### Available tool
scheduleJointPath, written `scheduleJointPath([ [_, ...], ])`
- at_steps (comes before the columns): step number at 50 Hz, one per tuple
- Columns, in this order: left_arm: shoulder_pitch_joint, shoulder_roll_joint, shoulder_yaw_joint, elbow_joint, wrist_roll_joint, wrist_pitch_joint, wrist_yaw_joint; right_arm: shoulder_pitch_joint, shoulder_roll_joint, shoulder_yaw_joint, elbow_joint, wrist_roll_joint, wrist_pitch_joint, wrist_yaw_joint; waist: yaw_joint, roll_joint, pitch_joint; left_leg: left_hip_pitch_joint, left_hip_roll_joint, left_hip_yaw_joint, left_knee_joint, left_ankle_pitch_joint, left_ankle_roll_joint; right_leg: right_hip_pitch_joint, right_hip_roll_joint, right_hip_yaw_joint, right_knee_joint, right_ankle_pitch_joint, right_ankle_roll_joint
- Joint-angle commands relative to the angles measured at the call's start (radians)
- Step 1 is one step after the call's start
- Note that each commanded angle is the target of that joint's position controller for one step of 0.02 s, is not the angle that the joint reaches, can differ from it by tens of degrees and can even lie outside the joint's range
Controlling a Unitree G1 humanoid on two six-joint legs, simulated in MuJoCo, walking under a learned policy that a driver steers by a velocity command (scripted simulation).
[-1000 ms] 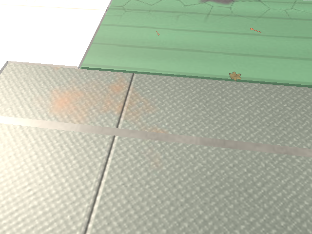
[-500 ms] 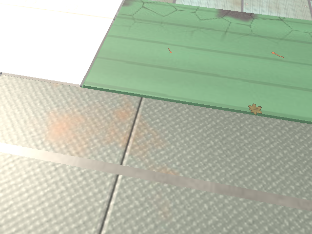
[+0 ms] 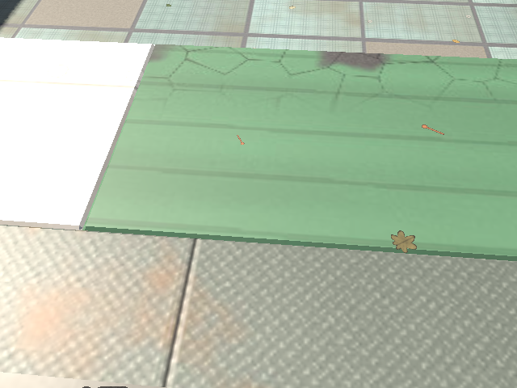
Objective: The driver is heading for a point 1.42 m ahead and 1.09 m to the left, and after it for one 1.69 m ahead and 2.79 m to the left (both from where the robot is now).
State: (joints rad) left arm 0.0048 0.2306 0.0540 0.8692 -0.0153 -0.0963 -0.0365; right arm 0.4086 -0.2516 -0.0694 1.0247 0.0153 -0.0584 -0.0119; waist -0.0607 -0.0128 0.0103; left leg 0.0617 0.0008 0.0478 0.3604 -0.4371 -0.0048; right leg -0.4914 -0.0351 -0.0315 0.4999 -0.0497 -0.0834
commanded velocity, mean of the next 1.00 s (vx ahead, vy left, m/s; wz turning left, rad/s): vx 0.50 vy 0.00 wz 0.47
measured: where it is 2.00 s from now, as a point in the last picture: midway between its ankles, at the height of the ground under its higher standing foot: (87, 238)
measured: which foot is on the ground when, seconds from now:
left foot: down 0.00-0.02, up 0.04-0.54, down 0.56-1.00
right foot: down 0.00-0.58, up 0.60-1.00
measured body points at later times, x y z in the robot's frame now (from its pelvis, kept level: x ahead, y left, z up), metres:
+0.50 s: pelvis +0.26 +0.01 +0.01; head +0.28 +0.02 +0.46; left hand +0.20 +0.27 -0.14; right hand +0.49 -0.19 -0.10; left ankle +0.40 +0.17 -0.69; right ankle +0.13 -0.11 -0.72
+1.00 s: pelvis +0.53 +0.10 +0.01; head +0.55 +0.13 +0.46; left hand +0.62 +0.43 -0.07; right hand +0.70 -0.13 -0.10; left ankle +0.40 +0.14 -0.72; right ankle +0.76 +0.06 -0.70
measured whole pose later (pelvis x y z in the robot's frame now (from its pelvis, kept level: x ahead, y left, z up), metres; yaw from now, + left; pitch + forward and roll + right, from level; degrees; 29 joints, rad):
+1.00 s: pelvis +0.53 +0.10 +0.01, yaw +31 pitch +3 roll +0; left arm -0.02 0.27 0.06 0.77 -0.01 -0.11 -0.02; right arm 0.35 -0.27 -0.09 0.80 0.02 -0.05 -0.01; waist -0.08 -0.04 0.02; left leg -0.08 -0.10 -0.18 0.40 -0.35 0.07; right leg -0.57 -0.03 0.08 0.50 0.02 0.03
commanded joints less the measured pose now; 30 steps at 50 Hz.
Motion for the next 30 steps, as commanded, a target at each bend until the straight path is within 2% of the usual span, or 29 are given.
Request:
scheduleJointPath([
  [1, 0.45, 0.324, 0.099, 0.068, 0.019, -0.004, 0.016, 0.071, 0.009, 0.026, -0.078, -0.013, -0.023, 0.007, 0.168, -0.215, -0.349, -0.628, -0.027, -0.006, 0.787, 0.196, 0.026, 0.895, -0.344, 0.55, -0.059, -0.127, -0.234],
  [2, 0.451, 0.237, 0.072, 0.069, 0.011, -0.003, 0.016, 0.045, -0.04, 0.016, -0.061, 0.009, -0.047, 0.011, 0.188, -0.217, -0.402, -0.751, -0.044, -0.169, 0.953, -0.133, 0.035, 0.902, -0.385, 0.745, -0.185, -0.228, -0.249],
  [3, 0.361, 0.185, 0.055, 0.055, 0.008, -0.007, 0.018, -0.043, -0.12, -0.007, -0.087, 0.037, -0.059, 0.012, 0.177, -0.16, -0.243, -0.832, 0.013, -0.186, 1.002, -0.082, 0.056, 0.771, -0.354, 0.588, -0.197, -0.236, -0.191],
  [4, 0.276, 0.145, 0.042, 0.033, 0.012, -0.009, 0.02, -0.102, -0.128, -0.01, -0.102, 0.04, -0.059, 0.006, 0.146, -0.095, -0.159, -0.812, 0.075, -0.157, 0.963, 0.014, 0.065, 0.623, -0.316, 0.444, -0.22, -0.197, -0.149],
  [5, 0.213, 0.107, 0.031, 0.03, 0.017, -0.014, 0.016, -0.131, -0.116, -0.016, -0.105, 0.03, -0.05, -0.002, 0.116, -0.059, -0.085, -0.769, 0.108, -0.146, 0.894, 0.083, 0.064, 0.484, -0.277, 0.343, -0.264, -0.152, -0.122],
  [6, 0.18, 0.08, 0.022, 0.032, 0.026, -0.021, 0.015, -0.113, -0.104, -0.024, -0.098, 0.023, -0.033, -0.006, 0.081, -0.081, -0.055, -0.707, 0.137, -0.155, 0.844, 0.132, 0.066, 0.4, -0.242, 0.261, -0.3, -0.123, -0.097],
  [7, 0.175, 0.074, 0.022, 0.04, 0.031, -0.022, 0.014, -0.086, -0.077, -0.023, -0.09, 0.022, -0.016, -0.005, 0.063, -0.097, -0.041, -0.66, 0.144, -0.156, 0.823, 0.159, 0.067, 0.347, -0.228, 0.214, -0.329, -0.107, -0.09],
  [8, 0.186, 0.081, 0.025, 0.05, 0.032, -0.025, 0.016, -0.072, -0.052, -0.021, -0.086, 0.022, -0.004, -0.004, 0.055, -0.089, -0.03, -0.649, 0.147, -0.155, 0.81, 0.175, 0.066, 0.319, -0.224, 0.174, -0.35, -0.073, -0.095],
  [11, 0.212, 0.122, 0.036, 0.068, 0.037, -0.03, 0.033, -0.129, -0.05, -0.028, -0.113, 0.017, 0.015, -0.006, 0.05, -0.052, 0.014, -0.739, 0.144, -0.177, 0.731, 0.29, 0.053, 0.323, -0.227, 0.077, -0.384, 0.023, -0.1],
  [14, 0.233, 0.129, 0.037, 0.074, 0.038, -0.025, 0.049, -0.194, -0.049, -0.032, -0.138, 0.009, 0.011, 0.005, 0.06, -0.043, 0.031, -0.789, 0.129, -0.175, 0.59, 0.436, 0.041, 0.367, -0.215, -0.009, -0.391, 0.081, -0.083],
  [17, 0.254, 0.141, 0.037, 0.076, 0.031, -0.019, 0.06, -0.291, -0.033, -0.022, -0.173, 0.004, 0.008, 0.024, 0.089, -0.033, 0.06, -0.771, 0.12, -0.104, 0.444, 0.527, 0.042, 0.39, -0.206, -0.09, -0.403, 0.099, -0.064],
  [21, 0.339, 0.16, 0.045, 0.099, 0.018, 0.005, 0.066, -0.416, -0.013, -0.006, -0.241, 0.004, 0.009, 0.049, 0.135, -0.013, 0.104, -0.83, 0.11, -0.044, 0.328, 0.483, 0.06, 0.542, -0.248, -0.142, -0.358, 0.177, -0.061],
  [23, 0.347, 0.174, 0.051, 0.101, 0.011, 0.021, 0.066, -0.445, -0.016, -0.005, -0.273, 0.007, 0.01, 0.064, 0.132, -0.023, 0.108, -0.826, 0.092, -0.004, 0.297, 0.403, 0.077, 0.605, -0.268, -0.165, -0.303, 0.287, -0.054],
  [25, 0.317, 0.203, 0.059, 0.085, 0.003, 0.032, 0.071, -0.417, -0.044, -0.016, -0.293, 0.008, 0.013, 0.074, 0.091, -0.06, 0.063, -0.71, 0.037, 0.057, 0.286, 0.305, 0.11, 0.624, -0.271, -0.198, -0.196, 0.604, -0.035],
  [26, 0.302, 0.22, 0.063, 0.078, -0.001, 0.039, 0.075, -0.365, -0.069, -0.029, -0.291, 0.01, 0.015, 0.076, 0.054, -0.086, 0.02, -0.621, -0.002, 0.086, 0.294, 0.253, 0.13, 0.626, -0.27, -0.208, -0.102, 0.772, -0.024],
  [27, 0.283, 0.233, 0.066, 0.07, -0.002, 0.046, 0.077, -0.256, -0.109, -0.05, -0.273, 0.014, 0.016, 0.075, -0.01, -0.095, -0.041, -0.477, -0.042, 0.1, 0.274, 0.234, 0.158, 0.601, -0.258, -0.216, 0.054, 0.862, -0.01],
  [28, 0.262, 0.231, 0.063, 0.06, -0.006, 0.047, 0.076, -0.094, -0.171, -0.084, -0.233, 0.015, 0.017, 0.062, -0.098, -0.066, -0.125, -0.223, -0.073, 0.074, 0.184, 0.309, 0.199, 0.49, -0.214, -0.231, 0.282, 0.764, 0.027],
  [29, 0.28, 0.169, 0.044, 0.031, 0.024, 0.033, 0.072, 0.016, -0.271, -0.111, -0.207, 0.012, 0.026, 0.037, -0.101, 0.117, -0.21, 0.07, 0.12, -0.236, 0.173, 0.339, 0.264, 0.196, -0.143, -0.225, 0.616, 0.194, 0.072],
  [30, 0.341, 0.053, 0.007, -0.022, 0.021, -0.008, 0.053, -0.03, -0.319, -0.108, -0.237, 0.008, 0.011, 0.041, 0.007, 0.278, -0.33, 0.331, 0.339, -0.842, -0.002, 0.181, 0.472, -0.184, 0.085, -0.034, 0.925, -0.538, 0.116],
])
Keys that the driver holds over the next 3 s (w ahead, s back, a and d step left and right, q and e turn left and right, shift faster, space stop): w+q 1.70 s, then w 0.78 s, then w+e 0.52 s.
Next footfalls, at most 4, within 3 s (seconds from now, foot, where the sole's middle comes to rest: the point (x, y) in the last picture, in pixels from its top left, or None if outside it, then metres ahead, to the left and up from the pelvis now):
0.56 left None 0.43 0.16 -0.76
1.06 right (223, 279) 0.78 0.10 -0.76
1.58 left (88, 282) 0.80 0.48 -0.76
2.10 right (61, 193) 1.14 0.62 -0.76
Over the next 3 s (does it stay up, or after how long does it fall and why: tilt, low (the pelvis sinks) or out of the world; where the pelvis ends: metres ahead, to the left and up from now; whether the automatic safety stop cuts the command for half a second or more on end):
stays up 1.18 0.96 0.02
